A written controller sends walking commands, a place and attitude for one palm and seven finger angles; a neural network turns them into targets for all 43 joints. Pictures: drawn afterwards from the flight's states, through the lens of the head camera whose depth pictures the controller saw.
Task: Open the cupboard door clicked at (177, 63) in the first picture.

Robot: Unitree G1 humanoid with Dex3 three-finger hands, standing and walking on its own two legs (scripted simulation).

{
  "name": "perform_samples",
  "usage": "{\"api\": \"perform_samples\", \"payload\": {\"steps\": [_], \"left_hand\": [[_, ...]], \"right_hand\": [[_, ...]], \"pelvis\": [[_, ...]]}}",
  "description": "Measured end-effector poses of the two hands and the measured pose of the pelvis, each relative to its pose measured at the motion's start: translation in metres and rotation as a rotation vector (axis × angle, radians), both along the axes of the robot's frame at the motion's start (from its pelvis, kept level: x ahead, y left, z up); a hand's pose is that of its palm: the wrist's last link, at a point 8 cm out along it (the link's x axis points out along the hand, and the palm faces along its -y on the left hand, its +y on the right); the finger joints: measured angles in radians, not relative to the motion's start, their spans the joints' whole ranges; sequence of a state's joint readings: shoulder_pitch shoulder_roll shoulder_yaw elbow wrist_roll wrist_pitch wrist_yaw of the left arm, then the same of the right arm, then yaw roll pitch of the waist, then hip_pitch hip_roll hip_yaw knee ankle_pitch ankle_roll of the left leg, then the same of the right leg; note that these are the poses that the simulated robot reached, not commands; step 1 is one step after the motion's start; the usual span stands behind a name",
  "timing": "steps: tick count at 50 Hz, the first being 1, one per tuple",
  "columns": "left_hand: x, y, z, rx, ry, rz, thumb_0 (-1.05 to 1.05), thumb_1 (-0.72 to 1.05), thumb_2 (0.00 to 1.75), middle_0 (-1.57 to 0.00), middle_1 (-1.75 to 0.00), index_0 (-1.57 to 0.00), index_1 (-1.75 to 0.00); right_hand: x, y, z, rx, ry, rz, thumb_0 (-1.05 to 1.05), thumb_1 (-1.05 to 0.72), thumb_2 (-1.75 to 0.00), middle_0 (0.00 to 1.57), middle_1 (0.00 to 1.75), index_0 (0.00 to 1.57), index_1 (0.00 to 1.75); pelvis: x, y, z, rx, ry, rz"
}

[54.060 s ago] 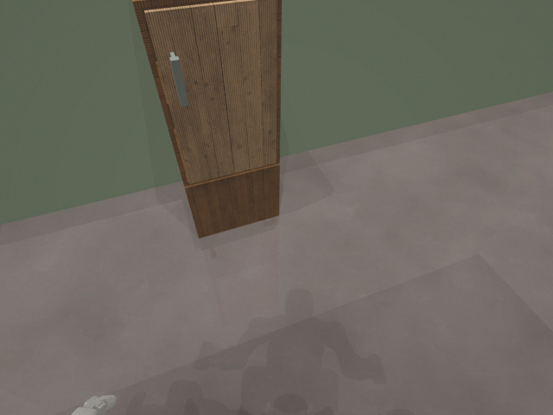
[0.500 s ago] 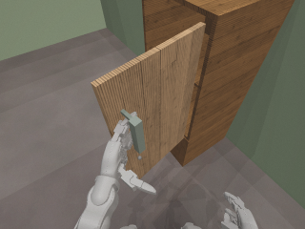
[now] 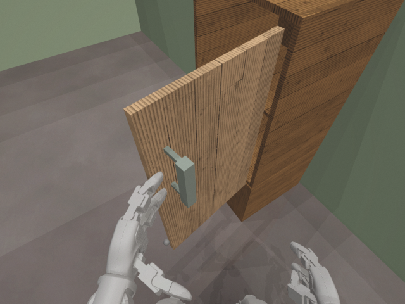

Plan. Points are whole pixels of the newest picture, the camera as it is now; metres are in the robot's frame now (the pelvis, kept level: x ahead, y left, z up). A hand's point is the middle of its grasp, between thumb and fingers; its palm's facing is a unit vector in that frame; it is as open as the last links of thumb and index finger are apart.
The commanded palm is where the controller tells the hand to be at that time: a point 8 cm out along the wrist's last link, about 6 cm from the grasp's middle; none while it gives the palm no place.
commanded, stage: slide the hand sideways off the handle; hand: left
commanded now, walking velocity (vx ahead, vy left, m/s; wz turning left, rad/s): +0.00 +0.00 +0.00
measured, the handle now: (179, 177) +0.34 +0.07 +0.08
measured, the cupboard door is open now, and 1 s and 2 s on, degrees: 100 100 100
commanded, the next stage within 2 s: draw the hand back to the body in 0.40 s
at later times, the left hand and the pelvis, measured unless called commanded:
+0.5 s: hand (147, 267) +0.17 +0.10 +0.08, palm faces -0.09 -1.00 -0.01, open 16.3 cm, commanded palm +0.15 +0.16 +0.08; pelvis -0.01 -0.01 -0.02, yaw +0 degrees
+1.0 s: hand (97, 252) +0.18 +0.16 +0.13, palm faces -0.04 -1.00 -0.09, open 16.2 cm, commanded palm +0.15 +0.22 +0.14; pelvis +0.00 +0.00 +0.01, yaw +0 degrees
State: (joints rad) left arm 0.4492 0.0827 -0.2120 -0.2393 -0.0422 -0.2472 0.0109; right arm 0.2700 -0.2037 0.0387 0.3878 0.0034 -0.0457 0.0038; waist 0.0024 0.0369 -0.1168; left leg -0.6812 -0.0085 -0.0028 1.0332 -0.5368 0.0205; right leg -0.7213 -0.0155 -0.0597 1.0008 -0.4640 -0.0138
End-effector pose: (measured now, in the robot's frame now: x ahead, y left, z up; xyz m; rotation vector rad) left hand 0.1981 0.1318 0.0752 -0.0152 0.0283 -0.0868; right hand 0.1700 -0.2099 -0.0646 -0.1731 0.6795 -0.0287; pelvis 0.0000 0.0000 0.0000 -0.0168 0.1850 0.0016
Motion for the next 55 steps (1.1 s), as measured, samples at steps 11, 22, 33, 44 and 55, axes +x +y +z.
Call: {"api": "perform_samples", "payload": {"steps": [11, 22, 33, 44, 55], "left_hand": [[-0.026, 0.018, 0.003, 0.014, -0.012, 0.024, -0.02, -0.50, 0.30, -0.15, -0.30, -0.15, -0.30], [-0.040, 0.023, 0.002, 0.022, -0.006, 0.003, -0.02, -0.50, 0.30, -0.15, -0.30, -0.15, -0.30], [-0.037, 0.036, 0.014, 0.080, -0.026, 0.010, -0.02, -0.50, 0.30, -0.15, -0.30, -0.15, -0.30], [-0.033, 0.063, 0.043, 0.079, -0.038, 0.025, -0.02, -0.50, 0.30, -0.15, -0.30, -0.15, -0.30], [-0.041, 0.102, 0.079, 0.271, -0.043, 0.183, -0.02, -0.39, 0.34, -0.16, -0.30, -0.16, -0.30]], "right_hand": [[0.004, -0.010, -0.002, -0.017, -0.031, -0.008, 0.02, -0.90, -0.90, 0.20, 0.30, 0.20, 0.30], [-0.005, -0.016, -0.007, -0.020, -0.047, -0.031, 0.02, -0.90, -0.90, 0.20, 0.30, 0.20, 0.30], [-0.016, -0.018, -0.005, -0.013, -0.045, -0.061, 0.02, -0.90, -0.90, 0.20, 0.30, 0.20, 0.30], [-0.009, -0.017, 0.016, -0.025, -0.086, -0.075, 0.02, -0.90, -0.90, 0.20, 0.30, 0.20, 0.30], [0.009, -0.005, 0.036, -0.037, -0.132, -0.064, 0.02, -0.90, -0.90, 0.20, 0.30, 0.20, 0.30]], "pelvis": [[-0.001, -0.004, -0.008, -0.004, 0.013, 0.004], [-0.009, -0.007, -0.014, -0.008, 0.015, 0.009], [-0.012, -0.009, -0.011, -0.008, -0.004, 0.002], [-0.002, -0.004, 0.006, -0.018, -0.043, 0.008], [0.007, 0.003, 0.021, -0.022, -0.089, 0.003]]}}
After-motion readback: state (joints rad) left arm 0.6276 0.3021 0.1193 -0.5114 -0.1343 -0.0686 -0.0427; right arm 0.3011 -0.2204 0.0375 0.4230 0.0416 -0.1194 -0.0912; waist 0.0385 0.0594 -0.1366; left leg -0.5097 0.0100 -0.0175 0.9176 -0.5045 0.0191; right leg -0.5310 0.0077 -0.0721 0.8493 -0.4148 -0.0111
